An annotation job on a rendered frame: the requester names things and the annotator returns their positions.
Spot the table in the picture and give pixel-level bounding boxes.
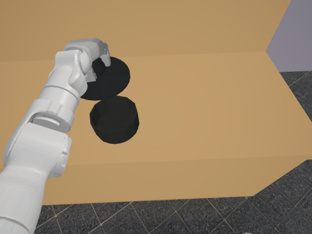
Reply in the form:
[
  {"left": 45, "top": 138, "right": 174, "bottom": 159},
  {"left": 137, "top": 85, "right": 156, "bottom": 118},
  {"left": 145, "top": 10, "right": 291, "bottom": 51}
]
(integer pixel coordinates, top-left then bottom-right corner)
[{"left": 0, "top": 0, "right": 312, "bottom": 205}]

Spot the left robot hand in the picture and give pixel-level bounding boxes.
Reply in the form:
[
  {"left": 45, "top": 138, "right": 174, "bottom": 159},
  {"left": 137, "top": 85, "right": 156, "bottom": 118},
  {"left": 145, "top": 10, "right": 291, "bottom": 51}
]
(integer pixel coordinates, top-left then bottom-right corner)
[{"left": 63, "top": 38, "right": 111, "bottom": 82}]

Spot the robot left upper arm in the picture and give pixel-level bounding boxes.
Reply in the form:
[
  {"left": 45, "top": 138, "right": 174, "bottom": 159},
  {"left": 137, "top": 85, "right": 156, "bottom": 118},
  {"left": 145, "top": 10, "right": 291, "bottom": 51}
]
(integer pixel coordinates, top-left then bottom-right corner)
[{"left": 0, "top": 122, "right": 72, "bottom": 234}]

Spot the pot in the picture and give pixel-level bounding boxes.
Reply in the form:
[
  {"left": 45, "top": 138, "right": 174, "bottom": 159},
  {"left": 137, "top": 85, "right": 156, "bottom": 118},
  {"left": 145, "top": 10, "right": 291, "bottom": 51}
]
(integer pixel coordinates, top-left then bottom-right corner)
[{"left": 90, "top": 96, "right": 139, "bottom": 144}]

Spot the robot left forearm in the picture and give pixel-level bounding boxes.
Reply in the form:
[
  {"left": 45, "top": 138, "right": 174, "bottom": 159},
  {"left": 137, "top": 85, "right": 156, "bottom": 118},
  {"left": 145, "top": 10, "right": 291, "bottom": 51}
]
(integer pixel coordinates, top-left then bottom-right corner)
[{"left": 3, "top": 45, "right": 92, "bottom": 167}]

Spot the knob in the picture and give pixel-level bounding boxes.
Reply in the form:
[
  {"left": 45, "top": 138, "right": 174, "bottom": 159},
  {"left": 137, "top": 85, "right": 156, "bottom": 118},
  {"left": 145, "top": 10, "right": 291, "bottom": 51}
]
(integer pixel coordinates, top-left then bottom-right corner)
[{"left": 92, "top": 59, "right": 106, "bottom": 76}]

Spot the lid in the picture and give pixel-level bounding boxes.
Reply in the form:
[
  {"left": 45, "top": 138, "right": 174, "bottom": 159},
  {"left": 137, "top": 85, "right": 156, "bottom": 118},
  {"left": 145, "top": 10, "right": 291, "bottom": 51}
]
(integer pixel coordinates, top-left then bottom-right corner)
[{"left": 80, "top": 57, "right": 130, "bottom": 100}]

